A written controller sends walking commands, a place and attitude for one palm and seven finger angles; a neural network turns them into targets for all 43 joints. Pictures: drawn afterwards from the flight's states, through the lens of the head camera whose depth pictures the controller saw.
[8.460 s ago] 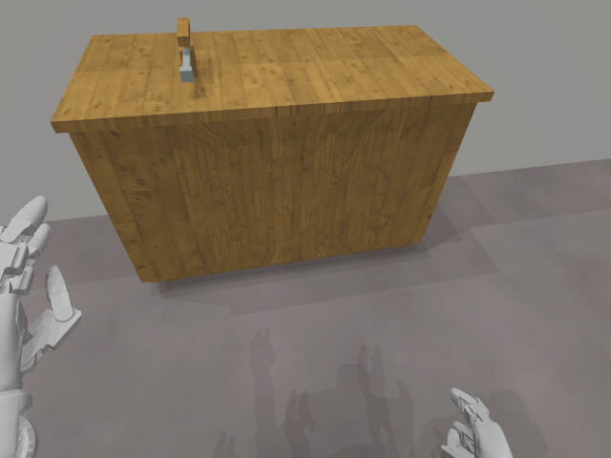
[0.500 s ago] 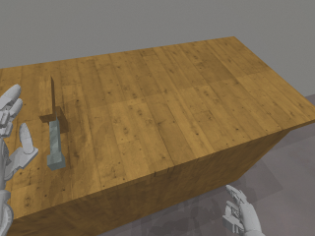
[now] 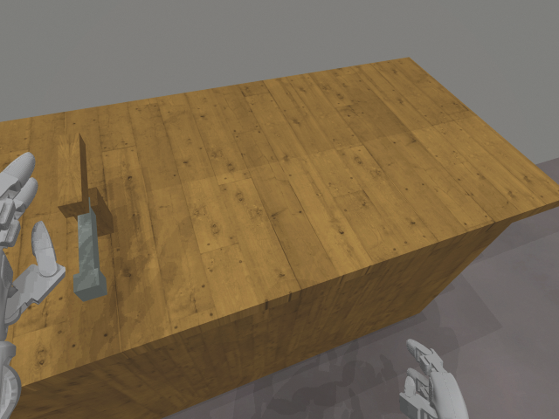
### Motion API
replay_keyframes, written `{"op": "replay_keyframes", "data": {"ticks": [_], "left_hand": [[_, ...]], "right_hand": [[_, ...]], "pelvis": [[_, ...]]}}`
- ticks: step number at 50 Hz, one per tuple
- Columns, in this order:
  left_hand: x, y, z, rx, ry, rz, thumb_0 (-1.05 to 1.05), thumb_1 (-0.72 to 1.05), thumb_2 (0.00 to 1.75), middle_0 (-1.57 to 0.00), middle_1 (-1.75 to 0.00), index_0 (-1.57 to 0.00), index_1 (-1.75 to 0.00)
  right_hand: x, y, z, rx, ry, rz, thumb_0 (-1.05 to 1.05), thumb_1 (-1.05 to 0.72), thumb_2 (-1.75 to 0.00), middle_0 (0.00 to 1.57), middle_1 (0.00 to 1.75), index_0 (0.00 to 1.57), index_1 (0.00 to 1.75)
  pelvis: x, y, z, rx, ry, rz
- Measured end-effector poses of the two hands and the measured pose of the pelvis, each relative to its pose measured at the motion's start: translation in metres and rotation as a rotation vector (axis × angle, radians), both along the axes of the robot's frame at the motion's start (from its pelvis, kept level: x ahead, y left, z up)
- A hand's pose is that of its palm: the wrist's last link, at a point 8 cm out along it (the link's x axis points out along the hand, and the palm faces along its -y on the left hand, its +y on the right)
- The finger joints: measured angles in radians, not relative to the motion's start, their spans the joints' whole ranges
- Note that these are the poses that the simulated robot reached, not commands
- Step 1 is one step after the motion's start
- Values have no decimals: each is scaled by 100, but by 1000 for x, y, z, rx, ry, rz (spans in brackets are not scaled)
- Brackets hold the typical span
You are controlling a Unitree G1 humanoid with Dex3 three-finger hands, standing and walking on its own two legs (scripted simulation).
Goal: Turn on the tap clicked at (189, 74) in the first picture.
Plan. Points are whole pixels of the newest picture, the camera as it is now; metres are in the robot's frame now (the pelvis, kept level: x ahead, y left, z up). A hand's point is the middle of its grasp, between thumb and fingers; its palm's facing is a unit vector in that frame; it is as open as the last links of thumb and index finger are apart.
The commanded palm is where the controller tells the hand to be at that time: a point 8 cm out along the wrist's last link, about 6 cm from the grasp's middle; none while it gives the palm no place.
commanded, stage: shuffle to correct the standing spot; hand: left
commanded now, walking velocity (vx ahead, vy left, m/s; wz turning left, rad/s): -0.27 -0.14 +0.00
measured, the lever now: (90, 284) +0.25 +0.26 +0.07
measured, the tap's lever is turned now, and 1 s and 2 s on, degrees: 0 0 0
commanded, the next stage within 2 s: come to a stop and stand still in 0.42 s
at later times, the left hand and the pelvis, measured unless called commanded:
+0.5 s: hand (75, 316) +0.18 +0.21 +0.17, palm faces +0.31 -0.80 -0.52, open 7.4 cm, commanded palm +0.11 +0.25 +0.17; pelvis -0.05 -0.03 -0.01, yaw +0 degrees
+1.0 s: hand (44, 357) +0.14 +0.22 +0.17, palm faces +0.37 -0.82 -0.43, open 7.4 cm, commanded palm +0.08 +0.26 +0.17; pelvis -0.08 -0.02 -0.01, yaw +1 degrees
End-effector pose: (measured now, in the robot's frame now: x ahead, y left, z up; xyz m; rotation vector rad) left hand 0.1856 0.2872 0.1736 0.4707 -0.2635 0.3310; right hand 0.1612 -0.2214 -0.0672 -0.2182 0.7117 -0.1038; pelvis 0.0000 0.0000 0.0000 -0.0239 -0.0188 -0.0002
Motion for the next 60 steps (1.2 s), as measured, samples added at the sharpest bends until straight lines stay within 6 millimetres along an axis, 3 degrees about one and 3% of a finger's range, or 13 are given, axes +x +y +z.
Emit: {"op": "replay_keyframes", "data": {"ticks": [15, 22, 28, 35, 44, 52, 56, 60], "left_hand": [[-28, -36, 7, 69, -8, -45, 1, 89, 90, -21, -30, -21, -30], [-39, -42, 14, 135, -60, -102, 1, 89, 90, -21, -30, -21, -30], [-50, -42, 17, 199, -64, -97, 1, 89, 90, -21, -30, -21, -30], [-67, -57, 8, 99, -16, -67, 1, 89, 90, -21, -30, -21, -30], [-63, -32, -3, 21, -44, -12, 1, 89, 90, -22, -30, -21, -30], [-90, -28, 11, 66, -51, -24, 1, 89, 90, -21, -30, -21, -30], [-100, -14, -3, 20, -24, 14, 1, 89, 90, -21, -30, -21, -30], [-98, -4, -11, -24, -9, 62, 1, 89, 90, -21, -30, -21, -30]], "right_hand": [[-4, -24, -8, 6, -23, 46, 1, -90, -90, 20, 30, 20, 30], [-29, -43, -14, -45, -9, -7, 1, -90, -90, 20, 30, 20, 29], [-55, -47, -21, -41, 12, 1, 1, -90, -90, 20, 30, 20, 29], [-81, -54, -29, 8, 57, -27, 1, -90, -90, 20, 30, 20, 29], [-97, -51, -14, -39, 13, -94, 1, -90, -90, 20, 30, 20, 29], [-97, -33, -16, 20, -3, -42, 1, -90, -90, 20, 30, 20, 29], [-102, -28, -17, 3, 11, -52, 1, -90, -90, 20, 30, 20, 29], [-105, -19, -17, 4, 15, -43, 1, -90, -90, 20, 30, 20, 29]], "pelvis": [[-27, -30, -7, -24, 24, -1], [-42, -32, -12, -19, 30, 4], [-57, -41, -15, -22, 26, -7], [-66, -45, -15, 13, 3, -27], [-74, -28, -13, 43, -24, -27], [-83, -21, -12, -15, -32, 8], [-87, -15, -14, 4, -34, -8], [-89, -10, -11, 7, -45, -4]]}}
